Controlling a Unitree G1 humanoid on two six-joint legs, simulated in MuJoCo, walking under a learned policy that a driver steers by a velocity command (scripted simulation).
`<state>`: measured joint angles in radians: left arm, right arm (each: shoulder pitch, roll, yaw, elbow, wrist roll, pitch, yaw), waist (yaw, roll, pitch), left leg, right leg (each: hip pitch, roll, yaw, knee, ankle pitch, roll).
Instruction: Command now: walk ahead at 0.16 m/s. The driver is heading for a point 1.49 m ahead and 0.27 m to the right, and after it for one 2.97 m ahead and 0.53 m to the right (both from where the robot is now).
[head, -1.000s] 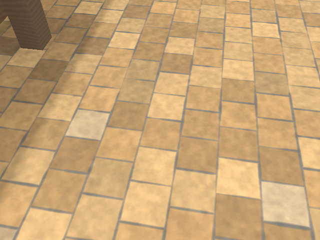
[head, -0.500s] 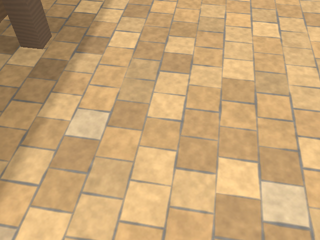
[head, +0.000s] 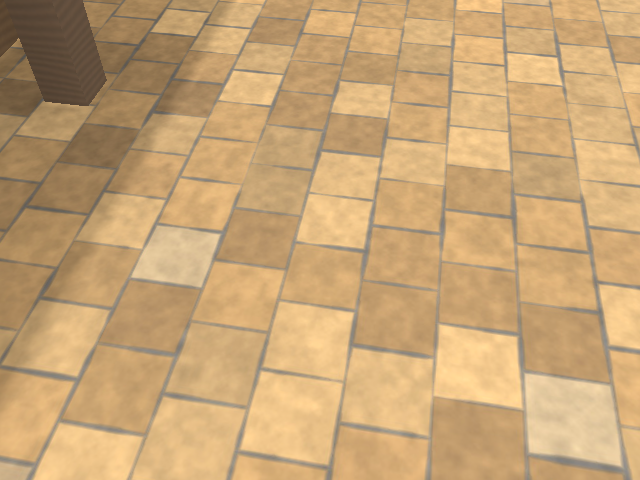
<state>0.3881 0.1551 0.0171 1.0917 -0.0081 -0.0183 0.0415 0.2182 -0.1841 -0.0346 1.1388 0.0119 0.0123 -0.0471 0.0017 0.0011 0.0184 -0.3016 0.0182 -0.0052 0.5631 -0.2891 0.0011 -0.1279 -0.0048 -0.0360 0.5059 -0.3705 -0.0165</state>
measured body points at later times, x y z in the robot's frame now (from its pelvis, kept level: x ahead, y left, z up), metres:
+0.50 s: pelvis +0.17 +0.04 +0.01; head +0.19 +0.05 +0.46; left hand +0.34 +0.29 -0.11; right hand +0.08 -0.18 -0.14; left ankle +0.06 +0.13 -0.73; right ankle +0.33 -0.13 -0.67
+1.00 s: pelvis +0.47 -0.02 +0.01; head +0.48 -0.02 +0.46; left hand +0.46 +0.24 -0.13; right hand +0.62 -0.28 -0.10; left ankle +0.62 +0.16 -0.66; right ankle +0.45 -0.10 -0.73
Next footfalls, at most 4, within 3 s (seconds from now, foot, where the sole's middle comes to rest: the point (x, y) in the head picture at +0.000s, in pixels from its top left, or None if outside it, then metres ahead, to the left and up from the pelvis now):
0.68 right None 0.49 -0.10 -0.77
1.24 left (276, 359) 0.80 0.14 -0.77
1.82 right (377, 260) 1.11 -0.12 -0.77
2.30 left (337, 177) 1.43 -0.02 -0.77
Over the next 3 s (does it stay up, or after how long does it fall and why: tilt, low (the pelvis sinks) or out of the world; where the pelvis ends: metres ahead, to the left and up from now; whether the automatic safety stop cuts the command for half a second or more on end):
stays up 1.50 -0.29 0.01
